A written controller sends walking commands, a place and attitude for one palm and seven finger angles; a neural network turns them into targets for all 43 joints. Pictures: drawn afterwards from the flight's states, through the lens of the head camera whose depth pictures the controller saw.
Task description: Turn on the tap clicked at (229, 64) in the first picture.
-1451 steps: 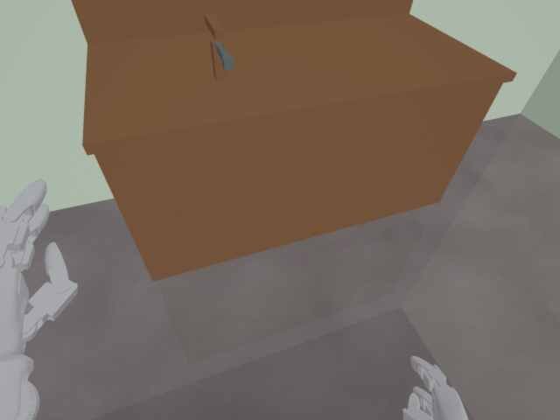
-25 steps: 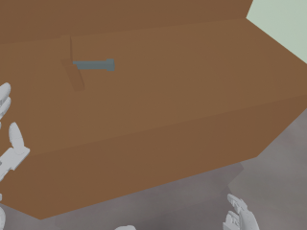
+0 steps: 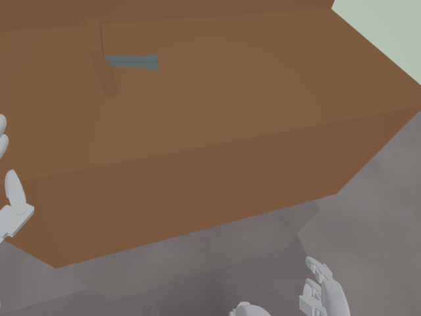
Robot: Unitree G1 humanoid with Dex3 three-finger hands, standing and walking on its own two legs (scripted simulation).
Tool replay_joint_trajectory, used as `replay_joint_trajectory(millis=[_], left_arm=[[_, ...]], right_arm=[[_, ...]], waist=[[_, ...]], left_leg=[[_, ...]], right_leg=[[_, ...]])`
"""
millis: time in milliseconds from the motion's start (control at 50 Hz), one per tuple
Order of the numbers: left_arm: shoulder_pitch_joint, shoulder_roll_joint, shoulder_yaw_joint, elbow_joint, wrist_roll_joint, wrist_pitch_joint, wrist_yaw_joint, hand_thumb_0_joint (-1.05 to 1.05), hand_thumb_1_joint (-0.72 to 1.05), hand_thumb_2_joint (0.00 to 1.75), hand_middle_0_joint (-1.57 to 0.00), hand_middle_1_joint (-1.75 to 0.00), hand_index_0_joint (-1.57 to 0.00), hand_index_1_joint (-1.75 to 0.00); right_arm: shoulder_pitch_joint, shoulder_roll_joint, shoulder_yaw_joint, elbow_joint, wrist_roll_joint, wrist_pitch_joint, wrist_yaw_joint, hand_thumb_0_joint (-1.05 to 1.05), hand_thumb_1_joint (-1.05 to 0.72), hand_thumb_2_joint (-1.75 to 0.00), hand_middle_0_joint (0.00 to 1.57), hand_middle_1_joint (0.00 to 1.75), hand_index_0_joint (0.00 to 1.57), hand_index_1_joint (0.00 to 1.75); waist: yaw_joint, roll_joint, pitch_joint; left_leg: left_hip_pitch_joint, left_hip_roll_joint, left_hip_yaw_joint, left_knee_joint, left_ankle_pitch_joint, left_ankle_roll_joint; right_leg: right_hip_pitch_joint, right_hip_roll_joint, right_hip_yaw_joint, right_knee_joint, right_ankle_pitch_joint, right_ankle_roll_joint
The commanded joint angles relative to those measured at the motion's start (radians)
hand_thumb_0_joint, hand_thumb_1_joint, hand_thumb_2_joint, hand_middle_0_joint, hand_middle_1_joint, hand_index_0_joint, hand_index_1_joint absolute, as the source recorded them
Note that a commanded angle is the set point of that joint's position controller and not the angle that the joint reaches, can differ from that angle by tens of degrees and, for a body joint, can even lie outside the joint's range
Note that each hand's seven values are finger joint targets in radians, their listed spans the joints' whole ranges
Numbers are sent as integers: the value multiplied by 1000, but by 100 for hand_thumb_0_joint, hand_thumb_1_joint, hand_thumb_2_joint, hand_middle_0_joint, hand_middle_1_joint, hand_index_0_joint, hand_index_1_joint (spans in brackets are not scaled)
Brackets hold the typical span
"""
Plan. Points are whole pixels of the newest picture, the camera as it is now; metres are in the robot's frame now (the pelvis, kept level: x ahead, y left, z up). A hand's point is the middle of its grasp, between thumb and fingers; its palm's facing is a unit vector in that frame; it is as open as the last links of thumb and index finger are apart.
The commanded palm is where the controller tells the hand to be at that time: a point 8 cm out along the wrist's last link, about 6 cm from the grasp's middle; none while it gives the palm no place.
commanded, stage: stop stepping back and stand still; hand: left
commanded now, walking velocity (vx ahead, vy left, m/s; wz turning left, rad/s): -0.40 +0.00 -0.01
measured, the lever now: (153, 62) +0.66 +0.21 +0.08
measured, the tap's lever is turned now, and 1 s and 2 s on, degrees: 77 77 77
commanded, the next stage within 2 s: stand and check the lever's angle in 1.00 s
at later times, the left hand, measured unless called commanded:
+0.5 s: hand out of the picture +0.09 +0.19 +0.15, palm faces +0.38 -0.83 -0.41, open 7.4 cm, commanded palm +0.04 +0.24 +0.17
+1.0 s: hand out of the picture +0.06 +0.18 +0.18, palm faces +0.41 -0.81 -0.41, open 7.4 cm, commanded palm +0.00 +0.22 +0.17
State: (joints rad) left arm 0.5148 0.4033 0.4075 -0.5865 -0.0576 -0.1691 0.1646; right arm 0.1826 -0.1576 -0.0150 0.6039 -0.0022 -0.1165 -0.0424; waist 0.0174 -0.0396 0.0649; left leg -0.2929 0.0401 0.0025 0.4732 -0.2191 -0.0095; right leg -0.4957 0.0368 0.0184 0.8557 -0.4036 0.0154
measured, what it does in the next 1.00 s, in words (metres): walks backwards: right foot, then left foot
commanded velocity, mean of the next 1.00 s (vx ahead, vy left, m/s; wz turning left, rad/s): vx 0.11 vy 0.07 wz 0.00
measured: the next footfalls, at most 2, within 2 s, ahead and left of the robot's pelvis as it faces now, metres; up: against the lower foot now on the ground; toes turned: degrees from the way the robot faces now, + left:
right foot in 0.16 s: +0.01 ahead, -0.15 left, +0.00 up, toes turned -2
left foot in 0.48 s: -0.12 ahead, +0.11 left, +0.00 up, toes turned +3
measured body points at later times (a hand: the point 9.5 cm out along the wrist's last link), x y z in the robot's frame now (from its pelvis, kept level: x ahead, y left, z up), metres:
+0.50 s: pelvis -0.12 -0.05 -0.01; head -0.11 -0.05 +0.44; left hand +0.07 +0.24 +0.17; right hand +0.02 -0.33 -0.09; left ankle -0.16 +0.10 -0.75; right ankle -0.04 -0.14 -0.74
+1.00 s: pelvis -0.15 -0.06 -0.01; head -0.15 -0.07 +0.44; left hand +0.03 +0.22 +0.20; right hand +0.02 -0.29 -0.09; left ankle -0.13 +0.06 -0.74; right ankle -0.10 -0.14 -0.70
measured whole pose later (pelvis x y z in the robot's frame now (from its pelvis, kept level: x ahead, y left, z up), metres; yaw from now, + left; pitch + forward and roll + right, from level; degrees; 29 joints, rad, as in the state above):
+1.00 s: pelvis -0.15 -0.06 -0.01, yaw +2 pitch -3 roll +1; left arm 0.44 0.39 0.34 -0.50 -0.03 -0.14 0.16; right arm 0.22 -0.20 0.00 0.60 0.00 -0.12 -0.05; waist -0.02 -0.01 0.03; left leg -0.22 0.02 0.06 0.50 -0.24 0.04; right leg -0.46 0.04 -0.03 0.91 -0.40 -0.01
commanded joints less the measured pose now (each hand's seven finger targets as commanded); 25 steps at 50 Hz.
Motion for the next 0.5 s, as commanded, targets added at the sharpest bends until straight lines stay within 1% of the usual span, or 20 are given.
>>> replay_joint_trajectory(millis=[0,40,60,80,100,120,140,160,180,200,220,260,320,360,380,400,420,440,460,480], left_arm=[[-97,77,-16,-208,14,-28,6,0,90,90,-20,-30,-20,-30],[-106,87,-10,-177,13,-16,6,0,90,90,-20,-30,-20,-30],[-107,121,19,-186,20,-14,8,0,90,90,-20,-30,-20,-30],[-96,102,7,-173,16,-17,5,0,90,90,-20,-30,-20,-30],[-67,124,35,-153,18,-22,5,0,90,90,-20,-30,-20,-30],[-54,140,50,-149,20,-27,3,0,90,90,-20,-30,-20,-30],[-46,189,73,-156,23,-32,4,0,90,90,-20,-30,-20,-30],[-36,229,109,-181,17,-28,6,0,90,90,-20,-30,-20,-30],[-29,192,90,-184,2,-31,3,0,90,90,-20,-30,-20,-30],[4,171,85,-170,7,-30,-1,0,90,90,-20,-30,-20,-30],[31,172,100,-164,8,-27,3,0,90,90,-20,-30,-20,-30],[57,173,113,-156,-1,-24,11,0,90,90,-20,-30,-20,-30],[52,152,91,-89,-7,-22,15,0,90,90,-20,-30,-20,-30],[17,147,73,-97,-4,-25,14,0,90,90,-20,-30,-20,-30],[9,146,70,-94,2,-26,17,0,90,90,-20,-30,-20,-30],[-3,138,57,-106,1,-30,18,0,90,90,-20,-30,-20,-30],[-14,137,51,-136,-2,-36,18,0,90,90,-20,-30,-20,-30],[-29,128,39,-170,-1,-46,16,0,90,90,-20,-30,-20,-30],[-62,136,39,-189,6,-45,17,0,90,90,-20,-30,-20,-30],[-81,155,60,-188,25,-42,20,0,90,90,-20,-30,-20,-30]], right_arm=[[-55,-169,-44,-123,1,-77,-7,0,-90,-90,20,30,20,30],[-79,-172,-37,-126,-2,-75,-10,0,-90,-90,20,30,20,30],[-84,-179,-39,-129,-6,-70,-12,0,-90,-90,20,30,20,30],[-95,-171,-34,-130,-3,-66,-11,0,-90,-90,20,30,20,30],[-98,-172,-35,-142,2,-64,-7,0,-90,-90,20,30,20,30],[-102,-163,-33,-156,5,-59,-1,0,-90,-90,20,30,20,30],[-99,-137,-29,-170,10,-45,2,0,-90,-90,20,30,20,30],[-100,-126,-26,-185,11,-36,1,0,-90,-90,20,30,20,30],[-74,-120,-24,-170,18,-27,-2,0,-90,-90,20,30,20,30],[-56,-134,-30,-172,31,-21,2,0,-90,-90,20,30,20,30],[-74,-122,-19,-185,34,-13,4,0,-90,-90,20,30,20,30],[-85,-123,-21,-190,33,5,0,0,-90,-90,20,30,20,30],[-75,-151,-38,-177,27,6,-12,0,-90,-90,20,30,20,30],[-57,-163,-45,-173,30,-9,-15,0,-90,-90,20,30,20,30],[-34,-165,-42,-162,28,-14,-17,0,-90,-90,20,30,20,30],[-21,-171,-43,-161,27,-24,-23,0,-90,-90,20,30,20,30],[-9,-192,-48,-167,22,-36,-29,0,-90,-90,20,30,20,30],[-8,-212,-52,-175,19,-48,-34,0,-90,-90,20,30,20,30],[-11,-208,-50,-176,23,-54,-33,0,-90,-90,20,30,20,30],[-8,-197,-56,-151,23,-69,-38,0,-90,-90,20,30,20,30]], waist=[[-21,249,-188],[-13,250,-167],[-8,270,-165],[-2,263,-171],[8,227,-186],[11,128,-173],[-6,-107,-182],[0,-186,-193],[-9,-169,-216],[-22,-153,-251],[-34,-117,-259],[-45,-64,-231],[-41,-125,-146],[-42,-126,-128],[-48,-98,-144],[-54,-39,-154],[-54,94,-163],[-50,294,-139],[-47,452,-110],[-45,375,-116]], left_leg=[[209,240,-127,-111,572,97],[105,232,-127,-148,380,96],[79,221,-116,-150,326,92],[51,209,-110,-131,260,84],[41,185,-88,-74,152,69],[-5,128,-54,21,-19,39],[-90,22,42,200,-214,-2],[-149,-55,21,417,-284,-16],[-147,-32,-35,542,-235,-13],[-147,-15,-53,563,-184,-9],[-168,-11,-51,564,-160,-6],[-123,-5,-23,488,-141,-6],[-32,-10,8,347,-187,15],[30,6,1,176,-216,44],[88,-8,27,70,-218,57],[125,-18,48,-37,-227,67],[120,12,-2,-169,-292,95],[130,114,-155,-277,-332,146],[162,229,-282,-290,-332,192],[157,241,-235,-256,-140,210]], right_leg=[[48,-34,-3,-146,58,9],[141,-23,-18,-216,87,14],[179,-18,-28,-259,123,13],[221,-21,-30,-320,170,15],[268,-34,-26,-429,231,14],[301,-74,2,-553,324,3],[309,-248,193,-610,401,-55],[246,-398,372,-648,412,-143],[252,-404,298,-625,420,-149],[299,-362,254,-569,410,-141],[313,-350,251,-539,335,-143],[248,-331,192,-550,170,-129],[121,-325,226,-631,-103,-118],[119,-326,221,-612,-126,-113],[116,-296,212,-585,-175,-99],[142,-252,175,-535,-192,-84],[180,-179,123,-420,-181,-68],[146,-63,26,-212,-99,-34],[10,0,-107,7,-89,-1],[-50,1,-80,155,-91,1]])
